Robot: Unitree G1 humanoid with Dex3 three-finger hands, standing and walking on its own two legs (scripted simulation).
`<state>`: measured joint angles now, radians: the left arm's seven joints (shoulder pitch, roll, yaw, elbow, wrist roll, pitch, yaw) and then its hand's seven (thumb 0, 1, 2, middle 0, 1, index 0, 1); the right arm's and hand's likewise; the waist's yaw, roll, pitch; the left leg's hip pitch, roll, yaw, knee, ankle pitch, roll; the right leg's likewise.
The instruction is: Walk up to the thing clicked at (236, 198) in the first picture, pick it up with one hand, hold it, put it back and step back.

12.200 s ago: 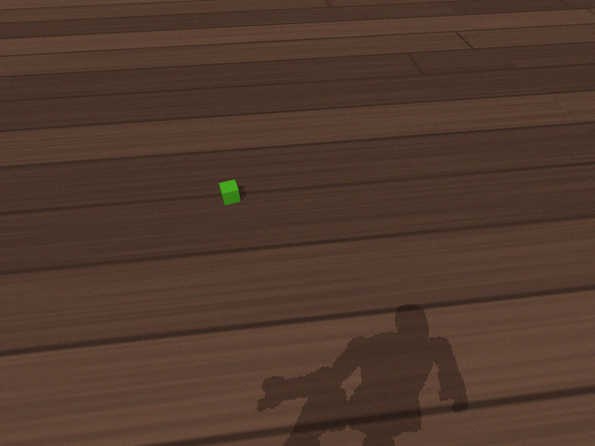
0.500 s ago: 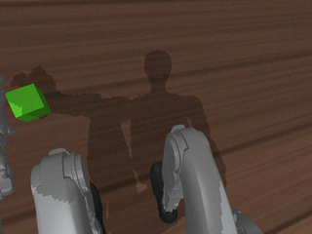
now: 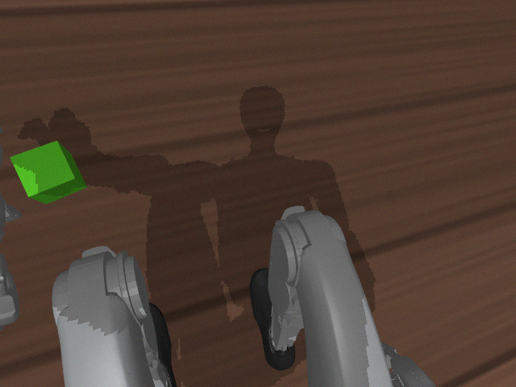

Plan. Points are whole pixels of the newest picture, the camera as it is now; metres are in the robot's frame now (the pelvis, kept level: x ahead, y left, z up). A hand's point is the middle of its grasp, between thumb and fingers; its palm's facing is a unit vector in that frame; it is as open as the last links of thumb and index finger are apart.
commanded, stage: rise first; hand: left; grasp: from above
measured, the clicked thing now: (51, 173) +0.48 +0.29 -0.28
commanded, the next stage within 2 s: approach in 0.58 s
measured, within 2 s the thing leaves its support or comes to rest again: neither
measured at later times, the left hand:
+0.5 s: hand out of the picture +0.44 +0.33 -0.16, palm faces -0.38 -0.14 -0.91, open 14.3 cm
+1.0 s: hand (20, 169) +0.46 +0.29 -0.16, palm faces -0.38 -0.13 -0.91, open 14.4 cm
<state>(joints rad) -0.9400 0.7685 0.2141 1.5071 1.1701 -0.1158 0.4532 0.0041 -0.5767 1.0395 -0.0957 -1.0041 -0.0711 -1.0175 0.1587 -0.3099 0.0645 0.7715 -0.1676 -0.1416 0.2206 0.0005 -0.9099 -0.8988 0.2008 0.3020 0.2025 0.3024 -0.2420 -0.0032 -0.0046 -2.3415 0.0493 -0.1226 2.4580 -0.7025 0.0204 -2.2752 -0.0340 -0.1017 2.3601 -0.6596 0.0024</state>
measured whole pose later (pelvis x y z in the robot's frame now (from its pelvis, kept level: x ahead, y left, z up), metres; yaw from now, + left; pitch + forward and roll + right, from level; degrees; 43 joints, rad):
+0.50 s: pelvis +0.00 +0.00 +0.01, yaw +1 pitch +33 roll -7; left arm -0.94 0.75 0.18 1.50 1.18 -0.11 0.46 0.00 -0.59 1.05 -0.10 -0.99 -0.07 -1.01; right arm 0.16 -0.31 0.05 0.77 -0.16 -0.15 0.21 0.00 -0.91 -0.90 0.20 0.30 0.20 0.30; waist -0.24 0.00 -0.03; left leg -2.33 0.04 -0.11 2.43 -0.69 0.02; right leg -2.26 -0.04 -0.09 2.34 -0.66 0.01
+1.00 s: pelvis +0.00 +0.00 +0.01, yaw +1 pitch +33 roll -7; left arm -1.03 0.70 0.10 1.57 1.20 -0.10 0.51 0.00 -0.59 1.08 -0.11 -0.96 -0.06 -1.00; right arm 0.16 -0.30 0.06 0.78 -0.17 -0.16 0.21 0.00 -0.90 -0.89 0.20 0.30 0.20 0.30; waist -0.27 -0.02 -0.04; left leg -2.33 0.04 -0.11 2.42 -0.68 0.02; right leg -2.27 -0.04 -0.09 2.34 -0.65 0.00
